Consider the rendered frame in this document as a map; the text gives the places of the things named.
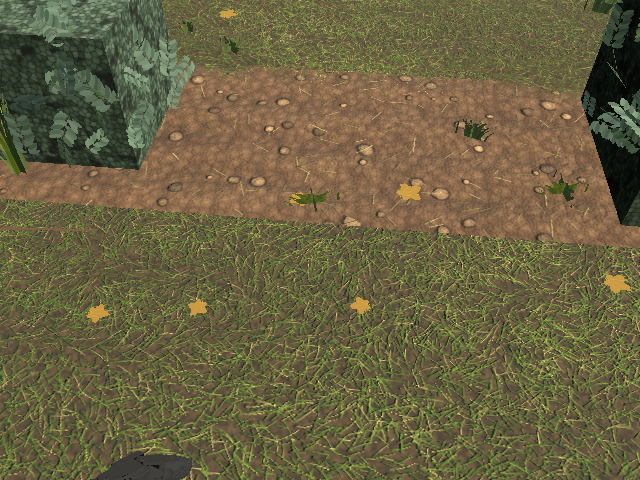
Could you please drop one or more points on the left robot hand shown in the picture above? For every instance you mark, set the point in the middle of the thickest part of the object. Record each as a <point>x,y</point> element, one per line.
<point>136,466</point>

